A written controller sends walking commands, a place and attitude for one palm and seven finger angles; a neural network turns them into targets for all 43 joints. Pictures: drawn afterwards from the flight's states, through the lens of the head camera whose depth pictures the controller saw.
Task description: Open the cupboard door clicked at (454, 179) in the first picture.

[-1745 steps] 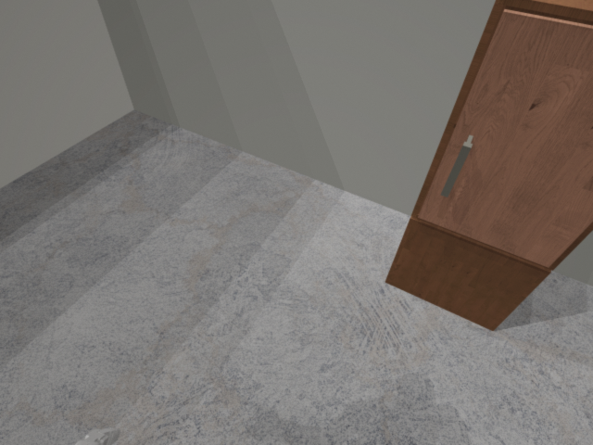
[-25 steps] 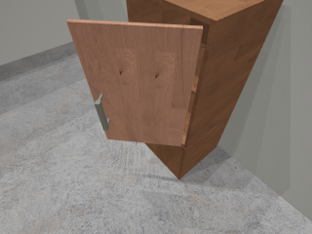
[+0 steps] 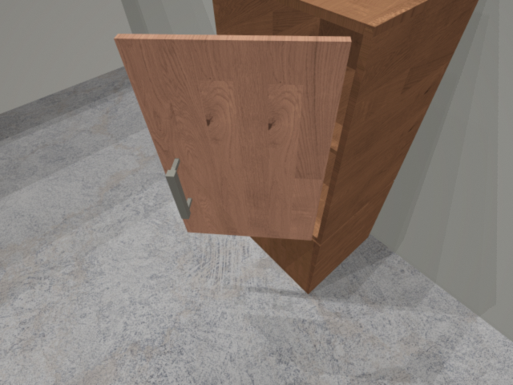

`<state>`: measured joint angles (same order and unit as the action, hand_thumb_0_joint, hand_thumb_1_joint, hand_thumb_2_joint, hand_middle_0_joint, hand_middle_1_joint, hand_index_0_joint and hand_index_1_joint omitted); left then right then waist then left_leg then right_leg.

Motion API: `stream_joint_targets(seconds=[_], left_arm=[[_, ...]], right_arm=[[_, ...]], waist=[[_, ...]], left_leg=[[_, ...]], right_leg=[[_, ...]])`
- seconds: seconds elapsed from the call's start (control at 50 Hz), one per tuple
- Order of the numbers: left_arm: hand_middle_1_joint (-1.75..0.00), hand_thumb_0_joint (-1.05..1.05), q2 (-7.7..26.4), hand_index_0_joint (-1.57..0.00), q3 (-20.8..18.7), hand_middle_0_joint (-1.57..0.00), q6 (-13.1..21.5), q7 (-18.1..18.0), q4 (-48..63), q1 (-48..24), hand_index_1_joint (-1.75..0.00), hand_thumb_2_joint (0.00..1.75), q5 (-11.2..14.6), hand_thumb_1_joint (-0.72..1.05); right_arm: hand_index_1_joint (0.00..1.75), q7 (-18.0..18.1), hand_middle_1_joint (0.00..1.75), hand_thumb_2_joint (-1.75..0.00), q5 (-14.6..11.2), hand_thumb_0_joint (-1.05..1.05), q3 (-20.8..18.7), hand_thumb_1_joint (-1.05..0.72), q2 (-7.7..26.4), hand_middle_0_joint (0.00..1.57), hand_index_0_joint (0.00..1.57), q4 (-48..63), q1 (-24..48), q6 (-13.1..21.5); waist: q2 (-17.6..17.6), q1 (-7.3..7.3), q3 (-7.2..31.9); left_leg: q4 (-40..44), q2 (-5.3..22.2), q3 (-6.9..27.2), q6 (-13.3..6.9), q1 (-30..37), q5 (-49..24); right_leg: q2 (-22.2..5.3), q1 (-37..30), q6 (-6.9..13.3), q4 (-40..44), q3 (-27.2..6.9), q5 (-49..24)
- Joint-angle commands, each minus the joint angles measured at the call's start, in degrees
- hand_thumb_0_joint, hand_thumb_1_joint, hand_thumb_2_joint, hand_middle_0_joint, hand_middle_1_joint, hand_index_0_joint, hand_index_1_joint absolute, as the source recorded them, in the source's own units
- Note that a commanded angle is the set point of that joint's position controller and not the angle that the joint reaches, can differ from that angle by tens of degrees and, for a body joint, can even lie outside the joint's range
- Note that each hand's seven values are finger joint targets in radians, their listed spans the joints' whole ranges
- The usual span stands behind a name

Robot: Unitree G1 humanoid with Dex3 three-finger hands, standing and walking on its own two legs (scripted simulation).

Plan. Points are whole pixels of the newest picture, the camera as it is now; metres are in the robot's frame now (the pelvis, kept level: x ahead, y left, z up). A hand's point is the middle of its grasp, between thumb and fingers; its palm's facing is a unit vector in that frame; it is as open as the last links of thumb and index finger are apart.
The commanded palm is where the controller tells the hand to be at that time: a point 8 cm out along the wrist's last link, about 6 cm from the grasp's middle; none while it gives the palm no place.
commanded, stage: come to a stop and stand still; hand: left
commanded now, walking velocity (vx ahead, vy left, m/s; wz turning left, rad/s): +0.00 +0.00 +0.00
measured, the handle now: (181, 190) +0.54 +0.23 -0.10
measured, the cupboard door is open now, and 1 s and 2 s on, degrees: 43 43 43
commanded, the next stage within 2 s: look again from close up in 0.74 s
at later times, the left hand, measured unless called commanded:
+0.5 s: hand out of the picture +0.00 +0.20 -0.17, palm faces +0.02 -0.99 -0.15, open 7.4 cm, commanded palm none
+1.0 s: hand out of the picture -0.02 +0.20 -0.17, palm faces +0.00 -0.98 -0.18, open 7.4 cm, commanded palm none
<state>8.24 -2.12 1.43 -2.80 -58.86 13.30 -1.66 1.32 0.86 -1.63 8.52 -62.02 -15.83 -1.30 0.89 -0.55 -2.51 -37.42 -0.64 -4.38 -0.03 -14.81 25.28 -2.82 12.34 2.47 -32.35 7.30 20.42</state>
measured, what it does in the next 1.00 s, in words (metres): stands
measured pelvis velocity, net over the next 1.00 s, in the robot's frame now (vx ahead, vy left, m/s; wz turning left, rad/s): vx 0.00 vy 0.04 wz -0.01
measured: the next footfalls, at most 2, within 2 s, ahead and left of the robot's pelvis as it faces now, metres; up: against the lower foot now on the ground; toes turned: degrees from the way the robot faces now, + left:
none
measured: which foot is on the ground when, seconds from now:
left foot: down 0.00-1.00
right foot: down 0.00-1.00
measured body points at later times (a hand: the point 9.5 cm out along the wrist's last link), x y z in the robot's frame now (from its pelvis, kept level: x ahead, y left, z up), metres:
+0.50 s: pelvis +0.01 +0.04 +0.01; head +0.03 +0.05 +0.46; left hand +0.00 +0.25 -0.16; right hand +0.00 -0.18 -0.15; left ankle +0.00 +0.14 -0.73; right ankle -0.03 -0.09 -0.73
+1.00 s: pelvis +0.00 +0.04 +0.00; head +0.01 +0.03 +0.45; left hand -0.01 +0.25 -0.16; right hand -0.02 -0.17 -0.16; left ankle +0.00 +0.14 -0.73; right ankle -0.03 -0.09 -0.73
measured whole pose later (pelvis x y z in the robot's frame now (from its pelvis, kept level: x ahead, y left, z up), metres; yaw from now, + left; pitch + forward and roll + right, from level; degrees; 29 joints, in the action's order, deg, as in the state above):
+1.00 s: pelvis +0.00 +0.04 +0.00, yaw -1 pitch +0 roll +0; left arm 6.2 0.7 1.6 -2.5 -64.4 17.3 -1.1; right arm 1.0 0.7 -0.1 8.4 -62.9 -17.6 1.6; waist 1.8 0.2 -2.3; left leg -29.8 0.9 -4.7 -1.5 -13.6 16.1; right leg -3.3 10.6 -1.0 -28.3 6.2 17.2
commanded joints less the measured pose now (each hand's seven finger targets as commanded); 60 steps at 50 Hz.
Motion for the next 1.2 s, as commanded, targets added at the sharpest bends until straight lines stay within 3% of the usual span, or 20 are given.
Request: stream_joint_targets(seconds=[0.0, 0.04, 0.06, 0.08, 0.1, 0.12, 0.18, 0.26, 0.34, 0.48, 0.8, 0.82, 0.84, 0.86, 0.88, 0.92, 1.0, 1.08, 1.18], left_arm=[[-0.30, 0.00, 7.7, -0.20, -0.7, -0.20, 0.3, 0.0, 0.4, 4.5, -0.30, 0.90, 0.5, 0.90], [-0.30, 0.00, 7.2, -0.20, -0.5, -0.20, 0.0, 0.4, 0.4, 3.3, -0.30, 0.90, 1.0, 0.90], [-0.30, 0.00, 6.2, -0.20, -0.2, -0.20, -0.2, 0.7, 0.4, 3.7, -0.30, 0.90, 1.2, 0.90], [-0.30, 0.00, 5.5, -0.20, 0.0, -0.20, -0.4, 0.7, 0.5, 3.8, -0.30, 0.90, 0.9, 0.90], [-0.30, 0.00, 5.6, -0.20, -0.2, -0.20, -0.7, 0.6, 0.4, 3.7, -0.30, 0.90, 0.7, 0.90], [-0.30, 0.00, 5.8, -0.20, -0.1, -0.20, -0.8, 0.8, -0.4, 3.4, -0.30, 0.90, 0.7, 0.90], [-0.30, 0.00, 5.4, -0.20, 0.3, -0.20, -0.7, 0.9, -2.0, 4.6, -0.30, 0.90, 0.8, 0.90], [-0.30, 0.00, 5.2, -0.20, 0.8, -0.20, -0.5, 0.9, -3.9, 6.2, -0.30, 0.90, 1.0, 0.90], [-0.30, 0.00, 5.1, -0.20, 0.9, -0.20, -0.4, 0.8, -4.4, 6.4, -0.30, 0.90, 0.9, 0.90], [-0.30, 0.00, 4.2, -0.20, 1.0, -0.20, -0.5, 0.7, -5.4, 7.2, -0.30, 0.90, 0.8, 0.90], [-0.30, 0.00, 3.1, -0.20, 1.0, -0.20, -0.5, 0.4, -6.0, 8.8, -0.30, 0.90, 0.8, 0.90], [-0.30, 0.00, 4.7, -0.20, 2.3, -0.20, 1.1, -1.6, -6.5, 9.4, -0.30, 0.90, 0.2, 0.90], [-0.30, 0.00, 6.5, -0.20, 1.5, -0.20, 1.2, -1.1, -3.9, 8.7, -0.30, 0.90, 0.7, 0.90], [-0.30, 0.00, 5.8, -0.20, 1.6, -0.20, 1.0, -0.6, -3.5, 7.1, -0.30, 0.90, 0.7, 0.90], [-0.30, 0.00, 5.4, -0.20, 1.7, -0.20, 1.4, -0.4, -3.7, 7.2, -0.30, 0.90, 0.5, 0.90], [-0.30, 0.00, 4.5, -0.20, 1.8, -0.20, 1.3, -0.2, -3.5, 8.2, -0.30, 0.90, 0.7, 0.90], [-0.30, 0.00, 3.8, -0.20, 2.1, -0.20, 0.7, 0.1, -3.3, 7.4, -0.30, 0.90, 0.8, 0.90], [-0.30, 0.00, 4.5, -0.20, 2.2, -0.20, 0.3, 0.3, -3.1, 7.4, -0.30, 0.90, 0.7, 0.90], [-0.30, 0.00, 5.5, -0.20, 2.0, -0.20, 0.1, 0.5, -2.5, 7.1, -0.30, 0.90, 0.8, 0.90]], right_arm=[[0.30, 0.1, 0.30, -0.90, -0.3, 0.00, 0.2, -0.90, 0.5, 0.20, 0.20, 1.0, -2.9, 1.5], [0.30, 0.3, 0.30, -0.90, 0.0, 0.00, 0.2, -0.90, 1.5, 0.20, 0.20, -0.5, -5.1, 2.1], [0.30, 0.5, 0.30, -0.90, 0.3, 0.00, 0.0, -0.90, 3.3, 0.20, 0.20, -0.7, -4.7, 2.6], [0.30, 0.6, 0.30, -0.90, 0.2, 0.00, -0.1, -0.90, 4.3, 0.20, 0.20, -0.6, -4.3, 2.6], [0.30, 0.5, 0.30, -0.90, 0.1, 0.00, 0.0, -0.90, 4.6, 0.20, 0.20, -0.4, -2.8, 2.2], [0.30, 0.4, 0.30, -0.90, 0.0, 0.00, 0.3, -0.90, 4.0, 0.20, 0.20, -0.7, -1.8, 2.3], [0.30, 0.8, 0.30, -0.90, -0.1, 0.00, 0.6, -0.90, 3.8, 0.20, 0.20, -1.3, -2.4, 2.8], [0.30, 1.0, 0.30, -0.90, -0.1, 0.00, 0.9, -0.90, 4.2, 0.20, 0.20, -1.8, -2.5, 3.1], [0.30, 1.1, 0.30, -0.90, -0.2, 0.00, 0.9, -0.90, 4.4, 0.20, 0.20, -2.2, -3.0, 3.4], [0.30, 1.1, 0.30, -0.90, -0.2, 0.00, 1.0, -0.90, 3.7, 0.20, 0.20, -3.1, -4.0, 3.4], [0.30, 1.1, 0.30, -0.90, -0.2, 0.00, 1.0, -0.90, 2.1, 0.20, 0.20, -4.1, -6.1, 3.3], [0.30, 0.0, 0.30, -0.90, -1.1, 0.00, 1.2, -0.90, 6.3, 0.20, 0.20, 0.4, -0.3, 3.8], [0.30, -0.2, 0.30, -0.90, -0.2, 0.00, 1.0, -0.90, 3.4, 0.20, 0.20, 1.6, -3.3, 3.2], [0.30, -0.1, 0.30, -0.90, -0.1, 0.00, 0.8, -0.90, 3.2, 0.20, 0.20, 1.2, -4.1, 3.2], [0.30, -0.3, 0.30, -0.90, 0.3, 0.00, 1.3, -0.90, 2.9, 0.20, 0.20, 1.0, -5.5, 3.7], [0.30, -0.1, 0.30, -0.90, 0.0, 0.00, 1.2, -0.90, 3.5, 0.20, 0.20, 1.6, -6.3, 3.9], [0.30, 0.1, 0.30, -0.90, 0.0, 0.00, 1.4, -0.90, 4.0, 0.20, 0.20, 2.2, -5.2, 3.6], [0.30, -0.1, 0.30, -0.90, 0.0, 0.00, 1.5, -0.90, 4.2, 0.20, 0.20, 2.1, -4.4, 3.3], [0.30, -0.2, 0.30, -0.90, 0.0, 0.00, 1.7, -0.90, 4.8, 0.20, 0.20, 1.7, -3.8, 3.1]], waist=[[-7.6, -0.03, 0.5], [-4.4, 1.05, 1.5], [0.8, 0.40, 1.8], [2.1, -0.02, 1.3], [0.9, -0.25, -0.6], [3.0, -0.28, -1.6], [2.4, -0.40, -3.3], [2.2, -0.36, 0.0], [1.1, -0.24, 0.8], [-0.6, -0.34, -1.8], [-1.6, -0.32, -2.6], [3.0, -0.86, -2.4], [3.7, 1.19, 0.5], [5.4, 1.35, -1.1], [5.2, 0.98, 1.1], [1.5, 1.18, 4.7], [-1.8, 0.89, -0.6], [-2.4, 0.45, -4.4], [-2.5, 0.30, -4.5]], left_leg=[[7.1, 2.6, 0.5, 0.9, -0.5, -6.4], [14.3, 3.8, 1.5, 0.7, 8.1, -19.4], [13.8, 6.8, 3.9, -0.3, 9.8, -28.5], [13.3, 8.8, 5.0, -1.5, 8.3, -31.8], [13.3, 8.8, 3.8, -1.1, 5.8, -27.9], [14.5, 8.3, 4.2, -0.9, 4.8, -26.8], [16.0, 8.4, 4.7, -1.2, 4.7, -29.0], [16.8, 8.2, 4.4, -1.2, 7.5, -28.7], [17.7, 8.2, 4.7, -1.3, 7.9, -28.9], [19.0, 7.9, 4.8, -1.5, 6.5, -26.3], [19.7, 7.3, 5.0, -1.5, 5.1, -22.8], [8.7, 7.9, 4.4, -0.3, 1.9, -32.9], [10.1, 6.3, 4.9, -0.6, 2.4, -17.7], [12.5, 6.2, 5.2, -1.1, 0.8, -15.6], [11.4, 6.5, 5.8, -1.4, 0.7, -22.2], [11.5, 6.9, 5.9, -1.9, 2.7, -25.2], [13.2, 6.7, 5.7, -2.3, 0.9, -21.2], [15.4, 6.2, 5.2, -2.3, -0.4, -16.6], [16.5, 6.0, 4.6, -2.1, 0.4, -14.1]], right_leg=[[-11.9, -4.9, 6.3, 8.0, -9.8, -37.3], [-7.9, 0.1, 2.8, 5.8, -7.5, -26.7], [-5.3, 1.8, 0.6, 5.4, -5.9, -21.2], [-3.7, 0.8, -0.6, 6.6, -4.8, -15.0], [-3.6, 0.9, -1.1, 9.0, -5.3, -10.8], [-3.9, 0.1, -1.4, 9.6, -5.2, -10.8], [-3.7, -1.4, -1.4, 10.4, -5.1, -13.3], [-4.4, -3.0, -1.4, 11.8, -5.1, -14.6], [-4.4, -4.1, -1.6, 12.2, -4.9, -14.8], [-4.5, -4.1, -1.8, 13.1, -4.6, -13.9], [-4.7, -3.5, -1.9, 13.1, -4.4, -12.3], [-6.1, -0.5, -1.3, 12.0, -8.3, -24.5], [-7.0, -1.4, -0.1, 11.0, -8.0, -15.0], [-5.7, 0.1, 0.3, 9.8, -7.1, -8.9], [-5.0, -1.7, 0.3, 8.4, -6.2, -13.3], [-4.2, -3.5, 0.1, 6.7, -5.5, -14.1], [-3.7, -0.4, -0.4, 7.1, -5.4, -10.6], [-3.7, 1.3, -0.6, 8.6, -5.8, -7.4], [-3.8, 1.7, -0.7, 9.9, -6.4, -5.3]])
